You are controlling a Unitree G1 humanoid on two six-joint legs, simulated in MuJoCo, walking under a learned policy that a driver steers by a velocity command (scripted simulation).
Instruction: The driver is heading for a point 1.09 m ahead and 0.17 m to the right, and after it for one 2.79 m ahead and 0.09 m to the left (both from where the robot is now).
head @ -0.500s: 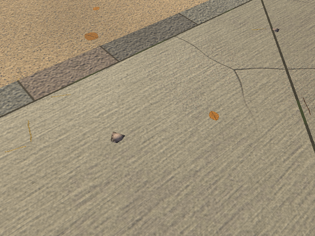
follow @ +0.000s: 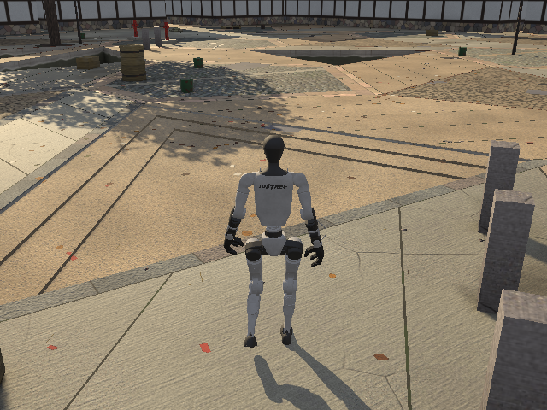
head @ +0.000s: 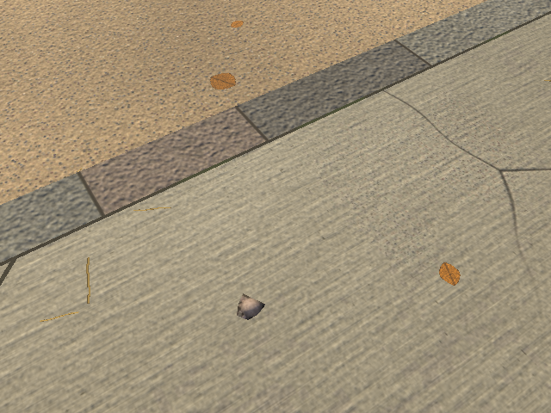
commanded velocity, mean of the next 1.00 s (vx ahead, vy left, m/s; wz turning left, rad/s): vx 0.50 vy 0.00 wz -0.23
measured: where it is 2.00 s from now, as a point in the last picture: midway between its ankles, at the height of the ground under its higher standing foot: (340, 227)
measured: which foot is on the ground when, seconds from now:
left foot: up 0.00-0.38, down 0.40-0.96, up 0.98-1.00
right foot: down 0.00-0.42, up 0.44-0.96, down 0.98-1.00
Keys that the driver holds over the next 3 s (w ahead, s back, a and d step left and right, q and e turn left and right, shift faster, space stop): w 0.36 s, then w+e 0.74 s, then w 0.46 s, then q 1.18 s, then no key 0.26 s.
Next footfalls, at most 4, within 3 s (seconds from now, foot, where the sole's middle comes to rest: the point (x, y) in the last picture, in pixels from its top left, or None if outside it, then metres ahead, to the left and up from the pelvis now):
0.40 left None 0.40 0.16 -0.77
0.98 right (331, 336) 0.66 -0.11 -0.77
1.48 left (302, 224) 1.02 -0.04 -0.77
1.96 right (384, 209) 1.07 -0.30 -0.77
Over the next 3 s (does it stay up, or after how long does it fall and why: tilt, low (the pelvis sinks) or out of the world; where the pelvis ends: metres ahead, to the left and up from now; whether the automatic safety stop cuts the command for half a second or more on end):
stays up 1.01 -0.15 0.01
